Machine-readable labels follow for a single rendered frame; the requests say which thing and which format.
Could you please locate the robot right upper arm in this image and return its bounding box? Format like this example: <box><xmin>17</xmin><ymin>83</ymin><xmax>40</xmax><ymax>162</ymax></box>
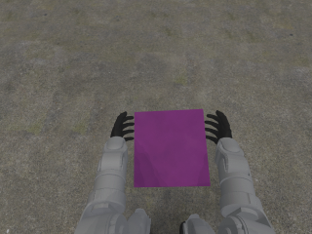
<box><xmin>217</xmin><ymin>214</ymin><xmax>276</xmax><ymax>234</ymax></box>

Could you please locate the robot left hand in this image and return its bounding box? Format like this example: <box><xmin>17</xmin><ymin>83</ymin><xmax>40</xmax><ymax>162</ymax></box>
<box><xmin>110</xmin><ymin>111</ymin><xmax>135</xmax><ymax>141</ymax></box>

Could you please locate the carton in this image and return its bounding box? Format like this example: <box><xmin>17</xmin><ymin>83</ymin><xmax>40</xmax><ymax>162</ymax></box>
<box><xmin>134</xmin><ymin>109</ymin><xmax>211</xmax><ymax>188</ymax></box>

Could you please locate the robot shin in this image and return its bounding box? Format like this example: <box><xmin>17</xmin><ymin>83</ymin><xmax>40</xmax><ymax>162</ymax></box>
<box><xmin>135</xmin><ymin>208</ymin><xmax>147</xmax><ymax>215</ymax></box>
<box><xmin>187</xmin><ymin>214</ymin><xmax>200</xmax><ymax>221</ymax></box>

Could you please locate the robot left upper arm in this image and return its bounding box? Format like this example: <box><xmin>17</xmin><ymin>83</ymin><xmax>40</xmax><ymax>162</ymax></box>
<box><xmin>74</xmin><ymin>212</ymin><xmax>130</xmax><ymax>234</ymax></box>

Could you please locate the robot left forearm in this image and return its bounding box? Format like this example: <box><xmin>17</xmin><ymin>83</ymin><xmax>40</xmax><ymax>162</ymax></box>
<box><xmin>74</xmin><ymin>136</ymin><xmax>129</xmax><ymax>234</ymax></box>

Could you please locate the robot left shin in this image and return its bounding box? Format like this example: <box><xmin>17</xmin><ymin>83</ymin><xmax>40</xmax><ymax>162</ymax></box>
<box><xmin>135</xmin><ymin>208</ymin><xmax>147</xmax><ymax>215</ymax></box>

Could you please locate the robot right forearm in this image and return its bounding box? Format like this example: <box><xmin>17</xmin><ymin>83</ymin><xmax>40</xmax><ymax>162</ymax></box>
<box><xmin>214</xmin><ymin>137</ymin><xmax>274</xmax><ymax>231</ymax></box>

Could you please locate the robot right shin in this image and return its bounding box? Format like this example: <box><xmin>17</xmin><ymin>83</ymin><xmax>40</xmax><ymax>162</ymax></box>
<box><xmin>187</xmin><ymin>214</ymin><xmax>200</xmax><ymax>221</ymax></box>

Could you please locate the robot right hand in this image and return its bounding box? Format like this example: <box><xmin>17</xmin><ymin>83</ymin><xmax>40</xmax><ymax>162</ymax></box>
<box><xmin>205</xmin><ymin>110</ymin><xmax>233</xmax><ymax>144</ymax></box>

